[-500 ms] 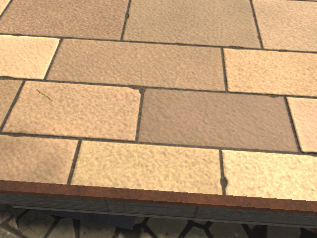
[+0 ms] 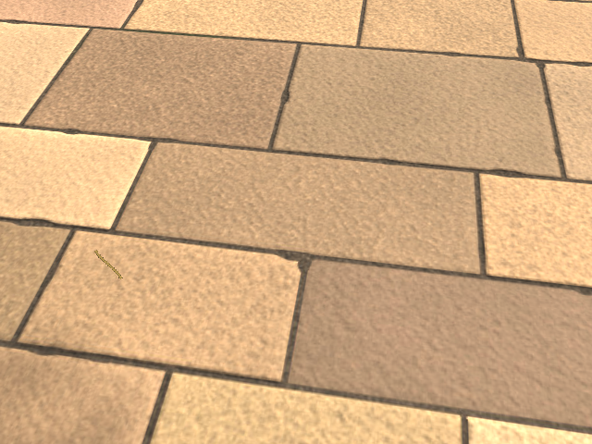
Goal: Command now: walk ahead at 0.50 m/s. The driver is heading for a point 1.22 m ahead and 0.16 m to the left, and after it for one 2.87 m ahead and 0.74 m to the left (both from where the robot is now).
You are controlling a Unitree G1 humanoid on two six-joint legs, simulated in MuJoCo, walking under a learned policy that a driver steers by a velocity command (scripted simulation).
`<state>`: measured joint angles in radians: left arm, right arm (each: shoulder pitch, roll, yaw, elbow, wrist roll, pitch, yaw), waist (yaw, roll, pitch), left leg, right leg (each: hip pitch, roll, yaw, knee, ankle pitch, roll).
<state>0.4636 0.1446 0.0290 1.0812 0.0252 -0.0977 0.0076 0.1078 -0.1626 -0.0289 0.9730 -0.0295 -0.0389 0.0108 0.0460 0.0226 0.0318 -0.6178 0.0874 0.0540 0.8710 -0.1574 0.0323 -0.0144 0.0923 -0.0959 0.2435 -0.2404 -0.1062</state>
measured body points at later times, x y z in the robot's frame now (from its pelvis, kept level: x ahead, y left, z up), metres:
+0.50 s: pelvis +0.34 +0.12 +0.08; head +0.38 +0.12 +0.52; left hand +0.46 +0.38 -0.05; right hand +0.41 -0.13 -0.07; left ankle +0.42 +0.17 -0.59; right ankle +0.23 -0.03 -0.45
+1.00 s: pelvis +0.63 +0.11 +0.13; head +0.65 +0.11 +0.58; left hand +0.84 +0.33 +0.04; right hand +0.56 -0.13 +0.00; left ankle +0.43 +0.17 -0.57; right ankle +0.71 +0.05 -0.59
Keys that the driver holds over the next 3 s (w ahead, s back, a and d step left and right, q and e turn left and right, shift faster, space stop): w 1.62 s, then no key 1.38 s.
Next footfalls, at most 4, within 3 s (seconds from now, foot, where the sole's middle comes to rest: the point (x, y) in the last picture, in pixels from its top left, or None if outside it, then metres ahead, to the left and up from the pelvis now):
0.32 left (240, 430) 0.46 0.17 -0.63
0.98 right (310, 306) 0.75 0.04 -0.63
1.48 left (248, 200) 1.07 0.22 -0.63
1.98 right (313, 159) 1.24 0.05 -0.63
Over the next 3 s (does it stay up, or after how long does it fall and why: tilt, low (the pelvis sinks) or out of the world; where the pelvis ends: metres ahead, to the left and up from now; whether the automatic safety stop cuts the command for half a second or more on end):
stays up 1.16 0.16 0.15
